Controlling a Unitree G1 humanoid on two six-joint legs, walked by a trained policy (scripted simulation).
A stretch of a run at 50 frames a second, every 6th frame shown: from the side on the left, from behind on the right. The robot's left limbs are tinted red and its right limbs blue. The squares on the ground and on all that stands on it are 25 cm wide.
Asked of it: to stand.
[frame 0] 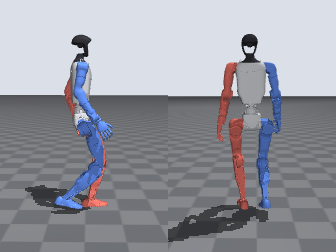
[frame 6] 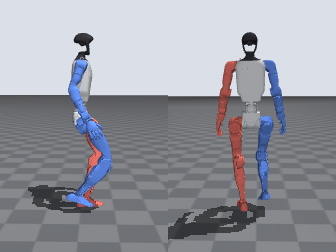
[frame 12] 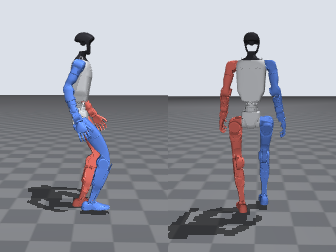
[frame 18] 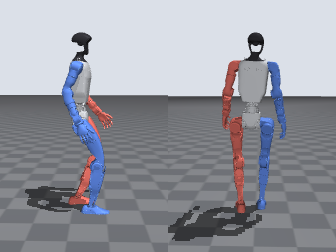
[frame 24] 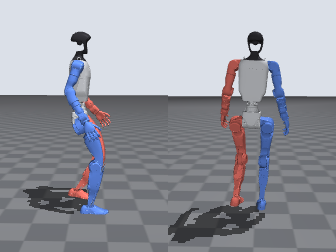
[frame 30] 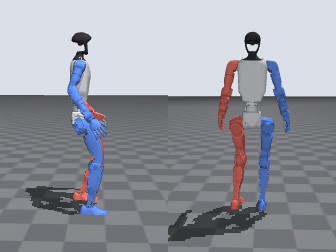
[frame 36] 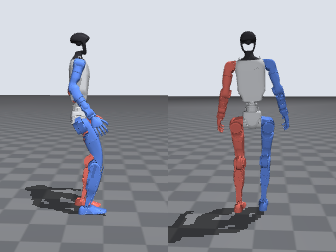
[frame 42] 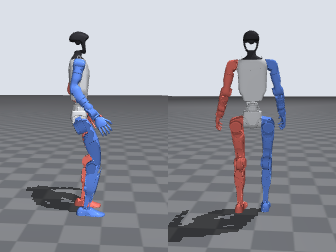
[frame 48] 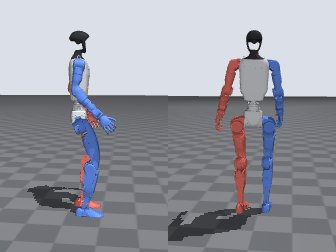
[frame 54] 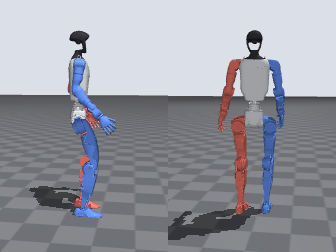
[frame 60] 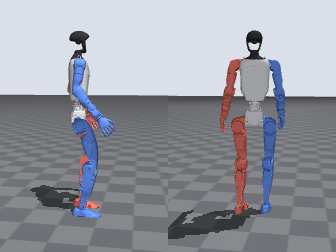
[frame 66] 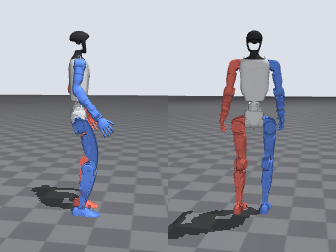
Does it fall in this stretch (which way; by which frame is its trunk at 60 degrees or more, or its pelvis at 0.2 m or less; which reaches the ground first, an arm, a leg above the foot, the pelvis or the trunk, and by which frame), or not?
no
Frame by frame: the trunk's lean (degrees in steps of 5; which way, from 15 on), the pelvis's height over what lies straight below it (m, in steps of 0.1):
0: 0, 0.7
6: 5, 0.8
12: 5, 0.8
18: 5, 0.8
24: 5, 0.8
30: 0, 0.8
36: 5, 0.8
42: 0, 0.8
48: 0, 0.8
54: 0, 0.8
60: 0, 0.8
66: 0, 0.8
